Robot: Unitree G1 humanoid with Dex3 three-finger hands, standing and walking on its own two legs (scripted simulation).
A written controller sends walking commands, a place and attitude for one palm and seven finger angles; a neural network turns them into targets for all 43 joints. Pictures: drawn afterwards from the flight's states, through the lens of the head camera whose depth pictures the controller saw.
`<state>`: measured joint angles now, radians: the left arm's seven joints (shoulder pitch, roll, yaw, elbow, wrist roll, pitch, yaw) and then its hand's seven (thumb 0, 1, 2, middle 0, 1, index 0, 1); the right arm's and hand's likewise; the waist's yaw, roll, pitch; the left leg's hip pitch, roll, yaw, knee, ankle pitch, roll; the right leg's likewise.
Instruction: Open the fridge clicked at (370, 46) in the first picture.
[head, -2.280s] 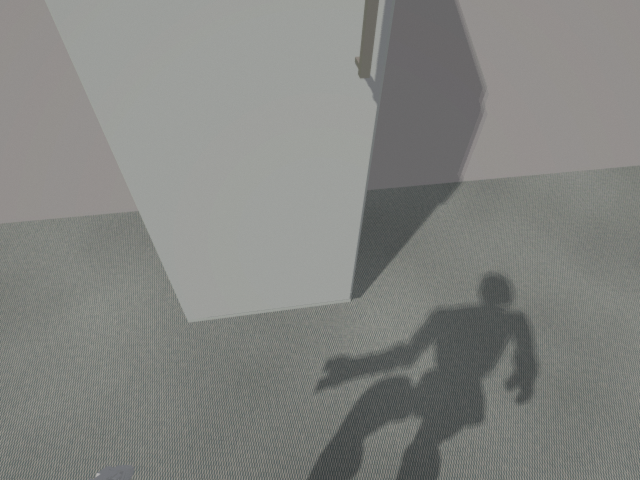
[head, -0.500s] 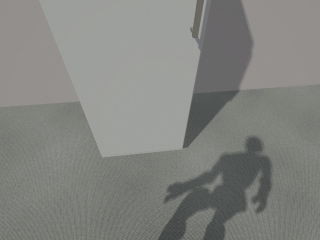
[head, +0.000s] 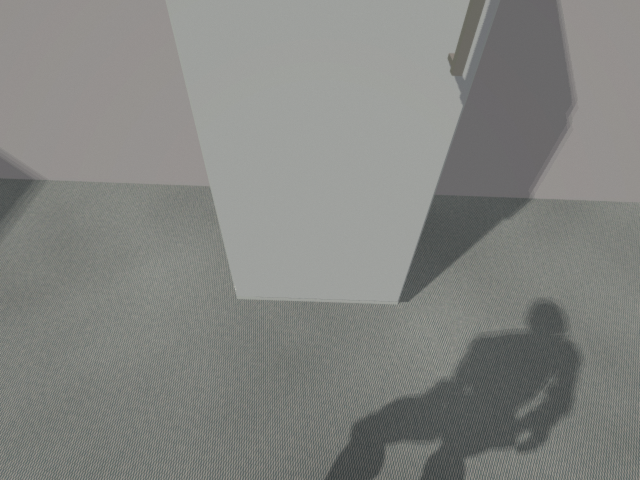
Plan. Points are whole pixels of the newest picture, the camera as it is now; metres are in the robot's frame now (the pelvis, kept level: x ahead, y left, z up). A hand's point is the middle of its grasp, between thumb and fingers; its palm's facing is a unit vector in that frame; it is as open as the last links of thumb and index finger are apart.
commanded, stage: take the last steps up to it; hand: right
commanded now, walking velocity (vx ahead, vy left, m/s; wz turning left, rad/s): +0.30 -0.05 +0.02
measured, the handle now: out of the picture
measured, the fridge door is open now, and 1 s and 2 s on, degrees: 0 0 0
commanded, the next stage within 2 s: come to a stop and stand still in 0.66 s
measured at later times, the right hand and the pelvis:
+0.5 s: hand out of the picture +0.07 -0.25 -0.18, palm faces +0.05 +0.99 -0.13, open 7.4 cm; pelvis +0.13 -0.08 +0.00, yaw +2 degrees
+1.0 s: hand (455, 342) +0.39 -0.22 -0.16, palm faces -0.04 +0.98 -0.18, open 7.4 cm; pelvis +0.27 -0.07 +0.00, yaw +1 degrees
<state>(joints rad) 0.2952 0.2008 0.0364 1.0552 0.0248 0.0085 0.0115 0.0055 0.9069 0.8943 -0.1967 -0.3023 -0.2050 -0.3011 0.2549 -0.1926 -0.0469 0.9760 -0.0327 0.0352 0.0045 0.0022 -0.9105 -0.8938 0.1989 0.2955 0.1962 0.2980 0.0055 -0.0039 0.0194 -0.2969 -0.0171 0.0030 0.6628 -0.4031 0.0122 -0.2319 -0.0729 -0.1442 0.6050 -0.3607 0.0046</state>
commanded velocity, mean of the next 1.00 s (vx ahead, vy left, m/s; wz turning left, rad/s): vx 0.09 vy -0.02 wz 0.03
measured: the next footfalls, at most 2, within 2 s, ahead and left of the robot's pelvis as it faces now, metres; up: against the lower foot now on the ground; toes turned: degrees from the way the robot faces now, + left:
right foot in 0.38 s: +0.20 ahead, -0.16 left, +0.00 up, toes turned -6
left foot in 0.88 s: +0.37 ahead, +0.05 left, +0.00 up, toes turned +9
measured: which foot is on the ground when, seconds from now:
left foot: down 0.00-0.38, up 0.40-0.86, down 0.88-1.00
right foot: down 0.00-0.02, up 0.04-0.36, down 0.38-0.90, up 0.92-1.00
